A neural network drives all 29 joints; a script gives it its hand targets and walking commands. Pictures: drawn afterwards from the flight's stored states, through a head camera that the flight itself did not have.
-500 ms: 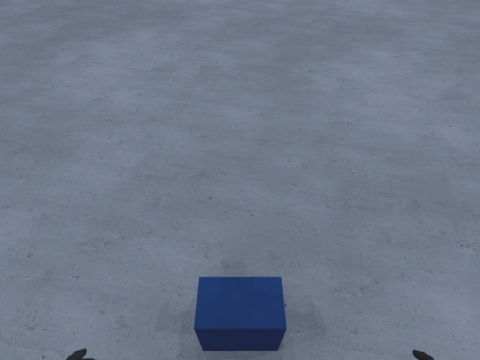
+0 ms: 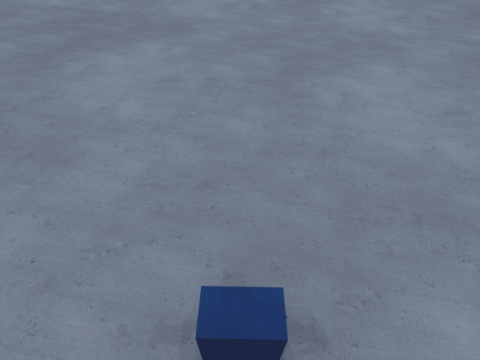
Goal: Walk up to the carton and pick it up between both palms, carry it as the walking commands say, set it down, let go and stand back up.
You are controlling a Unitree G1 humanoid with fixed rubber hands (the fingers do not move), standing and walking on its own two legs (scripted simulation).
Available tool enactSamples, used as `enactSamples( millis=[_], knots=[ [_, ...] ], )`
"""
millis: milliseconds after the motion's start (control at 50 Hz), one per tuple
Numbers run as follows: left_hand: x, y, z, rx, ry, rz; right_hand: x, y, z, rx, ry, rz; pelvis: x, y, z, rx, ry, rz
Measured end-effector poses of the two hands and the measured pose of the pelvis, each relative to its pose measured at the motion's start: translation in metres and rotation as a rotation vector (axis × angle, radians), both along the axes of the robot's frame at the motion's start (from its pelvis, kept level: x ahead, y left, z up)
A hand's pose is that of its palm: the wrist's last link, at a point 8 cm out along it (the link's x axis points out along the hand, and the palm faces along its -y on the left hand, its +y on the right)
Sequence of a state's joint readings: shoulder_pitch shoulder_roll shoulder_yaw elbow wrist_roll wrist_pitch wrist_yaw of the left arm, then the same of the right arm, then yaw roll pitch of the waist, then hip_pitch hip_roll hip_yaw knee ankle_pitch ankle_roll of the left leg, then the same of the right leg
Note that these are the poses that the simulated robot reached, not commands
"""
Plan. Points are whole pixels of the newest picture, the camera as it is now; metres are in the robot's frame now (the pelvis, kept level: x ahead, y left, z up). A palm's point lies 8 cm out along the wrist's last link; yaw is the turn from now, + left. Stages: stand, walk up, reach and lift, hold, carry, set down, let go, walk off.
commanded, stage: walk up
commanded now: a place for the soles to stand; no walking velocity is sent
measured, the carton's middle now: (241, 326) +0.40 +0.00 -0.64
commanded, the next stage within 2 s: reach and lift in 0.30 s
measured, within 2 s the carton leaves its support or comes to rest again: neither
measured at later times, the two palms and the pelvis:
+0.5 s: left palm out of the picture +0.16 +0.30 -0.10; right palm out of the picture +0.16 -0.30 -0.10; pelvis +0.00 +0.00 -0.01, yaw -1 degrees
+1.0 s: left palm (119, 325) +0.26 +0.26 -0.15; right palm (378, 321) +0.26 -0.27 -0.15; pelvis -0.05 +0.00 -0.07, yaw -2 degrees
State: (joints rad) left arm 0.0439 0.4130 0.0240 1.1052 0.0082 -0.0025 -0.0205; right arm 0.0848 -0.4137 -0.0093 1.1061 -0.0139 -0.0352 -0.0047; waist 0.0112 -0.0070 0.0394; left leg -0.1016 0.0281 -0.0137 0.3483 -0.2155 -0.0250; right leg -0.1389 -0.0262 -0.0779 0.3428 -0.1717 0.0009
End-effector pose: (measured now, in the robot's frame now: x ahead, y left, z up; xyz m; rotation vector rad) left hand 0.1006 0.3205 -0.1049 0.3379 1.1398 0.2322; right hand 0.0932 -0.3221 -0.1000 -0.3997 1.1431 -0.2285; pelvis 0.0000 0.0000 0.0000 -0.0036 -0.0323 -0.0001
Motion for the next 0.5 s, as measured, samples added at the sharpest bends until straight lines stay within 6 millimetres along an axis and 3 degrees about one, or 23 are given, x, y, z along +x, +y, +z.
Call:
enactSamples(
  millis=[120, 300, 400, 500],
  knots=[
    [0.000, -0.001, -0.003, -0.012, 0.008, 0.005, -0.007, -0.003, 0.001, -0.016, 0.012, -0.004, 0.003, 0.001, 0.000, 0.000, 0.001, 0.002],
    [0.010, -0.004, -0.003, -0.017, -0.004, 0.003, 0.005, -0.001, 0.002, -0.016, -0.007, 0.005, 0.008, 0.001, 0.000, 0.000, 0.002, 0.004],
    [0.048, -0.014, 0.012, -0.033, -0.114, -0.058, 0.044, 0.011, 0.008, 0.024, -0.087, 0.034, 0.000, 0.002, -0.008, -0.003, 0.017, -0.013],
    [0.062, -0.018, 0.009, -0.039, -0.094, -0.040, 0.066, 0.019, 0.003, 0.054, -0.097, 0.036, -0.003, 0.003, -0.015, -0.006, 0.042, -0.020]
  ],
)
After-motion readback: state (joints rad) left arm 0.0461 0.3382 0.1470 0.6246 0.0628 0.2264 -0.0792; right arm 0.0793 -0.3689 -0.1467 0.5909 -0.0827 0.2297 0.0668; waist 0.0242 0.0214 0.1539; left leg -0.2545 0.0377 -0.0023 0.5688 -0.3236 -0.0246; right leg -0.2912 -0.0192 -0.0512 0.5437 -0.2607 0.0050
